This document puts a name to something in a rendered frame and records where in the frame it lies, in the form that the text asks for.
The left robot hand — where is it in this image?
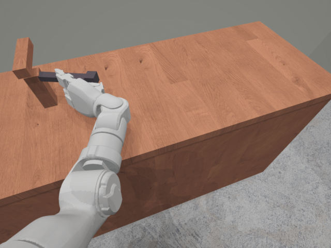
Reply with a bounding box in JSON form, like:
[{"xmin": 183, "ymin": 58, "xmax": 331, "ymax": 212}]
[{"xmin": 55, "ymin": 69, "xmax": 105, "ymax": 118}]

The left robot forearm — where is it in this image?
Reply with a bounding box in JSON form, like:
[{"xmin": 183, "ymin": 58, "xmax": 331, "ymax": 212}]
[{"xmin": 59, "ymin": 93, "xmax": 131, "ymax": 207}]

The tap lever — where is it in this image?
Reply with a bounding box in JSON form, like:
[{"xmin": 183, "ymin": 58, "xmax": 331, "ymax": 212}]
[{"xmin": 38, "ymin": 71, "xmax": 100, "ymax": 83}]

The left robot upper arm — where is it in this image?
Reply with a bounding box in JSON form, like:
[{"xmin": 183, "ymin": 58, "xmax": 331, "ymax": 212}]
[{"xmin": 0, "ymin": 169, "xmax": 122, "ymax": 248}]

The counter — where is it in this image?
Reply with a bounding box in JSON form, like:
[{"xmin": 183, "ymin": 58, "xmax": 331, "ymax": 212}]
[{"xmin": 0, "ymin": 21, "xmax": 331, "ymax": 244}]

